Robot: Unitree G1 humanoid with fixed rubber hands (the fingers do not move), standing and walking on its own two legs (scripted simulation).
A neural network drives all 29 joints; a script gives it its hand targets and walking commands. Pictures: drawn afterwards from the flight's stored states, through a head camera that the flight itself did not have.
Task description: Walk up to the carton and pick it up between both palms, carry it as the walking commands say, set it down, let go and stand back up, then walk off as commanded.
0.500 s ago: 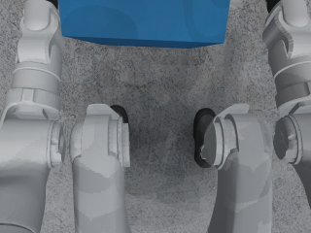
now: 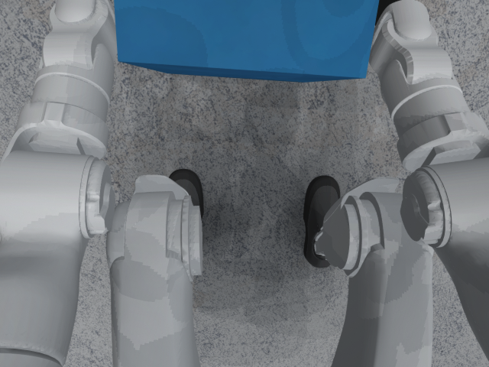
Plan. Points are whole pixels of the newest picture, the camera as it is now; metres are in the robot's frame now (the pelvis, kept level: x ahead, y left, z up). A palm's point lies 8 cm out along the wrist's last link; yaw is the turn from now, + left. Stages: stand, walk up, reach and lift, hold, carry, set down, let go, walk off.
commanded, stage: reach and lift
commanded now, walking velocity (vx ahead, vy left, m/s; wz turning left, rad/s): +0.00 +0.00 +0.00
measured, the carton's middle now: (242, 18) +0.51 +0.05 -0.25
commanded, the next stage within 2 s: none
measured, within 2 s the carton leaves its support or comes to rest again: leaves its support in 0.94 s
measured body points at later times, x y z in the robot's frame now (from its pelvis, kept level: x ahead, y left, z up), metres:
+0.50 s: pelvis -0.02 -0.02 -0.01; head +0.34 +0.01 +0.24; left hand +0.51 +0.22 -0.19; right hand +0.54 -0.13 -0.18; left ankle +0.12 +0.14 -0.35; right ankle +0.12 -0.15 -0.35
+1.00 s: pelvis +0.00 +0.00 -0.01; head +0.35 +0.04 +0.26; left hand +0.52 +0.22 -0.19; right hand +0.55 -0.12 -0.17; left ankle +0.12 +0.14 -0.35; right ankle +0.12 -0.15 -0.35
